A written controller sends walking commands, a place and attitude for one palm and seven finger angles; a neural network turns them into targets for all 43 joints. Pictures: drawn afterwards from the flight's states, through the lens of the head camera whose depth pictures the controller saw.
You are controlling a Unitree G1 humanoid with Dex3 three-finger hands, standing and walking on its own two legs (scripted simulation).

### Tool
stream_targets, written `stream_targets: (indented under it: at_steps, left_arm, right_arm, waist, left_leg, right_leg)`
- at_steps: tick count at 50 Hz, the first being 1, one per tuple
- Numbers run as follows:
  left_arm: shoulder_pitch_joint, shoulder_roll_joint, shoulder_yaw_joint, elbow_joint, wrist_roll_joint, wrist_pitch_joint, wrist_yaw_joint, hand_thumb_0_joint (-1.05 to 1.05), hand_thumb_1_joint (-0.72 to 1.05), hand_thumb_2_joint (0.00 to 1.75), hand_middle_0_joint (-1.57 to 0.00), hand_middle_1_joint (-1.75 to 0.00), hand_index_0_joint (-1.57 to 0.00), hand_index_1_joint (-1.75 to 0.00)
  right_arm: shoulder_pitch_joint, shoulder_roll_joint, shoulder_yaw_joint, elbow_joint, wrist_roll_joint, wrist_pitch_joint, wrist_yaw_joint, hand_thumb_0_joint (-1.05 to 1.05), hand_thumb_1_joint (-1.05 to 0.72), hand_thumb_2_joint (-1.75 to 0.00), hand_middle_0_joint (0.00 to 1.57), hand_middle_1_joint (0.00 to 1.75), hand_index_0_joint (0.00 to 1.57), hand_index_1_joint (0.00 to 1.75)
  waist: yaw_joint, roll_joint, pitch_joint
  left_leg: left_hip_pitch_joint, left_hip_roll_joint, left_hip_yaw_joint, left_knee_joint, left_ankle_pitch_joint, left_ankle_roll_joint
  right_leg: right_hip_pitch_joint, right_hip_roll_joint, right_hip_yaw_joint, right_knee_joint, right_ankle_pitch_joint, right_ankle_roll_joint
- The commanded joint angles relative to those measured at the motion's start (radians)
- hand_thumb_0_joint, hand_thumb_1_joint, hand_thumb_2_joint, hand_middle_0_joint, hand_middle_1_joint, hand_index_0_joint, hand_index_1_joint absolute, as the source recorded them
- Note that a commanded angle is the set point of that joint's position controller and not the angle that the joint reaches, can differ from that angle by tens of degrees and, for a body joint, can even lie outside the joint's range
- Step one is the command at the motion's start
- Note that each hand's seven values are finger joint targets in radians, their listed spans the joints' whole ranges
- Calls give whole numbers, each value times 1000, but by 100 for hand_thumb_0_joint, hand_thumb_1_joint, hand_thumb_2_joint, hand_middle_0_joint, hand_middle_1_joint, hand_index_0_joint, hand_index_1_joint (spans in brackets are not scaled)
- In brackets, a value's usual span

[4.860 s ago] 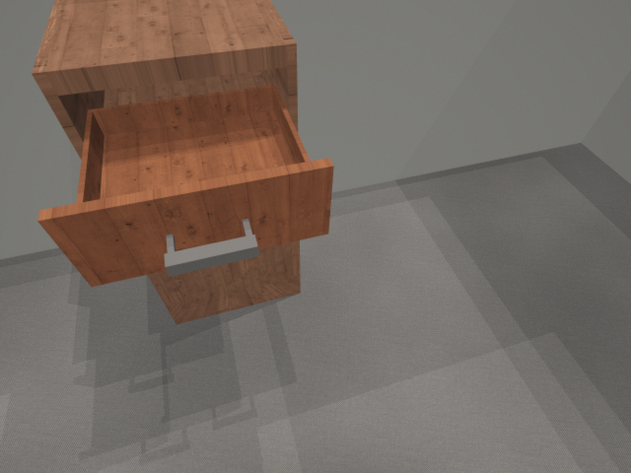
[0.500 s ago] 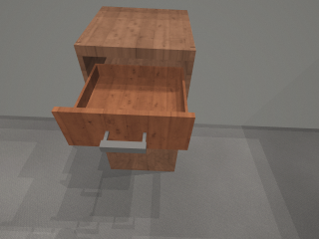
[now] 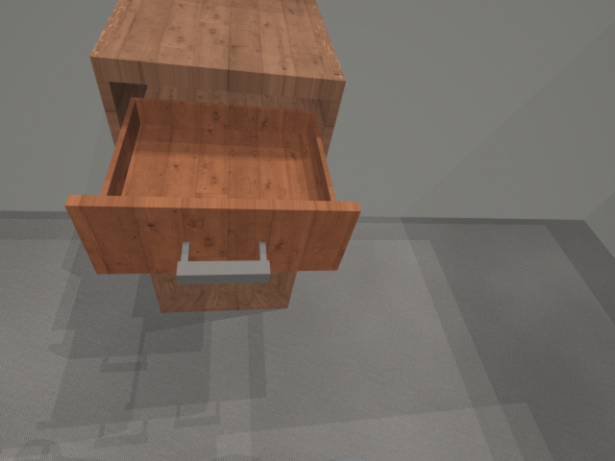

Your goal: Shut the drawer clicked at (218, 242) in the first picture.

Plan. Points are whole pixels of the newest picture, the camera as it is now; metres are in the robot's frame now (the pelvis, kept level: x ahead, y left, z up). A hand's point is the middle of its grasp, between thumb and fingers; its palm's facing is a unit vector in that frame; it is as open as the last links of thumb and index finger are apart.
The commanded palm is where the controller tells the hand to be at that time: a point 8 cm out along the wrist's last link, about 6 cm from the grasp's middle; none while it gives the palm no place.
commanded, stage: come to a stop and stand still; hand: left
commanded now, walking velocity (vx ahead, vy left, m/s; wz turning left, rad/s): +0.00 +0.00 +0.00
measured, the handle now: (224, 260) +0.39 +0.13 +0.00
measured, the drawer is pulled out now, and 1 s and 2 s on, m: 0.30 0.30 0.30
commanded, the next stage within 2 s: none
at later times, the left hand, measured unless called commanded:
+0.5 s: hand out of the picture +0.08 +0.08 -0.17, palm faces +0.10 -0.96 -0.26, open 7.1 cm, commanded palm none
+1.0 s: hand out of the picture -0.04 +0.12 -0.19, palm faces +0.14 -0.97 -0.19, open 7.4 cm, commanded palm none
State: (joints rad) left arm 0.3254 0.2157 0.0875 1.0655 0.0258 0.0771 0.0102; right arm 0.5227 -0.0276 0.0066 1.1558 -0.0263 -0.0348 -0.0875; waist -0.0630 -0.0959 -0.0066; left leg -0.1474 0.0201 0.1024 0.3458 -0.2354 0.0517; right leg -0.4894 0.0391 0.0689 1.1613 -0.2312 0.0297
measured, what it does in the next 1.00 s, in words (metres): steps on the spot: right foot, then left foot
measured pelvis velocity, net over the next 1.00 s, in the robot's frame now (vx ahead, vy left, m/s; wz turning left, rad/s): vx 0.00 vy -0.05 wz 0.03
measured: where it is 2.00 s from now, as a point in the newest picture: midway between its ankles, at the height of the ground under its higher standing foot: outside the picture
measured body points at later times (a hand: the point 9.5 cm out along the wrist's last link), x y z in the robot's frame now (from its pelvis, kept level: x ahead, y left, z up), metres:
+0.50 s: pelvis +0.02 -0.10 -0.01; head +0.04 -0.13 +0.44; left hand +0.07 +0.13 -0.15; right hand +0.02 -0.32 -0.18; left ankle -0.01 +0.04 -0.72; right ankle +0.01 -0.17 -0.75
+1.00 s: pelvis +0.00 -0.05 -0.01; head +0.00 -0.04 +0.44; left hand -0.05 +0.17 -0.18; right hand +0.07 -0.28 -0.16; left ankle -0.02 +0.08 -0.75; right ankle +0.01 -0.17 -0.75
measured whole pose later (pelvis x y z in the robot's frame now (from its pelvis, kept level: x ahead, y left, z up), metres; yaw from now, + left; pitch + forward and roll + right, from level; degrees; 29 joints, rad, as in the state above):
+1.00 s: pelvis +0.00 -0.05 -0.01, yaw +2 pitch -1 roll +0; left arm 0.33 0.17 0.04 1.10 0.02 0.01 0.03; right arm 0.18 -0.15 -0.03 1.07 -0.01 0.01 -0.03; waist 0.06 -0.04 0.04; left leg -0.17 0.02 0.03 0.46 -0.27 -0.02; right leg -0.22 -0.04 -0.07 0.50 -0.25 0.00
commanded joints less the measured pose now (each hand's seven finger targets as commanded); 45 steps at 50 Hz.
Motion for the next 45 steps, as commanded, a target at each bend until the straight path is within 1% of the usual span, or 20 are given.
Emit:
stream_targets:
  at_steps: [1,7,9,10,12,13,14,15,16,17,18,20,23,25,28,33,38,42,44,45]
  left_arm:
    - [-2,-2,-12,-54,-2,-16,8,0,90,90,-20,-30,-20,-30]
    - [-113,-40,-46,-81,-9,-37,11,0,90,90,-20,-30,-20,-30]
    - [-102,-53,-47,-72,-13,-47,14,0,90,90,-20,-30,-20,-30]
    - [-67,-55,-46,-59,-13,-53,16,0,90,90,-20,-30,-20,-30]
    - [13,-34,-43,-18,-12,-69,22,0,90,90,-20,-30,-20,-30]
    - [39,-5,-42,-2,-12,-84,29,0,90,90,-20,-30,-20,-30]
    - [46,31,-40,10,-10,-97,34,0,90,90,-20,-30,-20,-30]
    - [23,55,-38,6,-11,-98,33,0,90,90,-20,-30,-20,-30]
    - [10,52,-34,0,-8,-102,34,0,90,90,-20,-30,-20,-30]
    - [10,41,-34,5,-8,-105,38,0,90,90,-20,-30,-20,-30]
    - [5,8,-41,5,-8,-108,41,0,90,90,-20,-30,-20,-30]
    - [5,6,-44,-1,-8,-112,50,0,90,90,-20,-30,-20,-30]
    - [17,47,-26,-13,-7,-108,60,0,90,90,-20,-30,-20,-30]
    - [20,64,-19,-21,-7,-100,63,0,90,90,-20,-30,-20,-30]
    - [11,82,-9,-42,-2,-95,64,0,90,90,-20,-30,-20,-30]
    - [12,94,-4,-61,6,-98,58,0,90,90,-20,-30,-20,-30]
    - [21,92,-14,-56,9,-96,31,0,90,90,-20,-30,-20,-30]
    - [15,111,-14,-38,8,-90,22,0,90,90,-20,-30,-20,-30]
    - [-7,96,-20,-30,0,-86,22,0,90,90,-20,-30,-20,-30]
    - [2,68,-27,-25,-5,-83,22,0,90,90,-20,-30,-20,-30]
  right_arm:
    - [98,-172,-37,0,-3,-1,-2,0,-90,-90,20,30,20,30]
    - [57,-170,-40,4,-10,10,17,0,-90,-90,20,30,20,30]
    - [33,-176,-45,0,-9,15,23,0,-90,-90,20,30,20,30]
    - [11,-179,-48,-1,-5,16,24,0,-90,-90,20,30,20,30]
    - [-11,-164,-51,0,6,16,31,0,-90,-90,20,30,20,30]
    - [3,-124,-45,-1,14,12,35,0,-90,-90,20,30,20,30]
    - [1,-82,-37,-12,19,14,38,0,-90,-90,20,30,20,30]
    - [2,-77,-37,-14,17,24,42,0,-90,-90,20,30,20,30]
    - [-11,-73,-37,-21,12,34,44,0,-90,-90,20,30,20,30]
    - [-30,-89,-40,-25,10,47,42,0,-90,-90,20,30,20,30]
    - [-49,-106,-43,-25,11,48,38,0,-90,-90,20,30,20,30]
    - [-67,-107,-46,-24,21,52,33,0,-90,-90,20,30,20,30]
    - [-122,-132,-58,-48,22,70,33,0,-90,-90,20,30,20,30]
    - [-161,-156,-68,-75,16,88,40,0,-90,-90,20,30,20,30]
    - [-221,-195,-81,-121,7,104,55,0,-90,-90,20,30,20,30]
    - [-287,-223,-85,-170,4,104,73,0,-90,-90,20,30,20,30]
    - [-337,-216,-72,-181,13,83,80,0,-90,-90,20,30,20,30]
    - [-337,-200,-58,-167,21,60,75,0,-90,-90,20,30,20,30]
    - [-276,-192,-50,-133,23,46,70,0,-90,-90,20,30,20,30]
    - [-260,-206,-47,-119,23,35,66,0,-90,-90,20,30,20,30]
  waist:
    - [22,261,94]
    - [8,294,113]
    - [19,274,103]
    - [39,266,87]
    - [73,204,44]
    - [70,123,23]
    - [61,-19,29]
    - [47,-56,49]
    - [50,-110,56]
    - [54,-188,60]
    - [58,-144,99]
    - [58,-39,73]
    - [76,33,26]
    - [80,21,28]
    - [84,20,39]
    - [88,-1,39]
    - [96,-54,58]
    - [99,-75,49]
    - [68,-45,33]
    - [70,30,22]
  left_leg:
    - [76,251,-258,-121,258,-20]
    - [-7,243,-226,-103,250,94]
    - [-43,244,-234,-80,234,99]
    - [-60,235,-221,-56,210,85]
    - [-105,168,-160,34,141,20]
    - [-174,123,-124,96,43,-23]
    - [-231,59,-72,131,-125,-57]
    - [-195,33,-54,162,-206,-65]
    - [-179,37,-63,202,-201,-64]
    - [-173,39,-70,248,-232,-63]
    - [-186,41,-83,279,-224,-62]
    - [-213,40,-93,320,-231,-70]
    - [-249,21,-99,419,-222,-85]
    - [-282,14,-120,521,-195,-92]
    - [-330,14,-155,633,-171,-99]
    - [-363,16,-165,674,-126,-105]
    - [-243,13,-107,461,-109,-97]
    - [-85,-7,-70,224,-82,-84]
    - [56,-2,-65,50,52,-78]
    - [101,26,-94,5,86,-70]
  right_leg:
    - [-137,-41,-10,-60,-24,1]
    - [43,-77,-116,-412,-146,-6]
    - [130,-65,-131,-514,-144,-15]
    - [188,-62,-135,-582,-82,-17]
    - [342,-71,-128,-771,108,-18]
    - [441,-151,-29,-808,176,-36]
    - [445,-266,105,-823,255,-83]
    - [360,-320,131,-874,201,-120]
    - [337,-304,122,-896,249,-137]
    - [324,-281,130,-912,303,-122]
    - [320,-281,123,-891,454,-109]
    - [402,-299,86,-814,777,-103]
    - [467,-336,93,-778,909,-135]
    - [455,-348,92,-794,839,-154]
    - [420,-372,116,-815,681,-217]
    - [392,-368,142,-855,380,-230]
    - [317,-309,109,-912,135,-195]
    - [267,-285,79,-883,139,-174]
    - [203,-241,34,-835,67,-120]
    - [178,-197,11,-793,15,-92]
